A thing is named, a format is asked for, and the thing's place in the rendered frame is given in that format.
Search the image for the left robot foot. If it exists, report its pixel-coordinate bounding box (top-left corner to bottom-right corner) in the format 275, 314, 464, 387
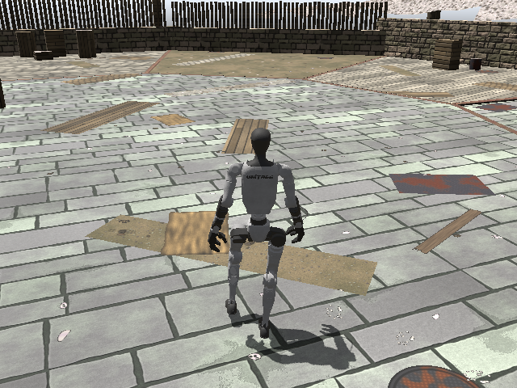
225, 299, 237, 314

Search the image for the robot left upper arm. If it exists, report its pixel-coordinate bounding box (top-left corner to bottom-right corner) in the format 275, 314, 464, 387
221, 162, 243, 208

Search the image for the right robot thigh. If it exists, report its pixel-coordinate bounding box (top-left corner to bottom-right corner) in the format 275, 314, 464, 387
263, 226, 286, 289

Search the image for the robot right upper arm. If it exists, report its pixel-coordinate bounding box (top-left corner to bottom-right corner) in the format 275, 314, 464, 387
277, 163, 297, 208

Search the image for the right robot forearm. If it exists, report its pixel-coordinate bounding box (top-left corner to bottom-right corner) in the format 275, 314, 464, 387
288, 197, 304, 228

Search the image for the left robot forearm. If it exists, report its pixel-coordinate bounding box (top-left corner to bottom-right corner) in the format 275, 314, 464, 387
210, 195, 228, 234

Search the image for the robot left hand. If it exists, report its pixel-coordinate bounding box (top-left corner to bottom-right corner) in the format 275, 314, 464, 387
208, 230, 227, 252

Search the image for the robot right hand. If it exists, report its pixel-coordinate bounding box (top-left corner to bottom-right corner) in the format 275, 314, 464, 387
286, 226, 305, 243

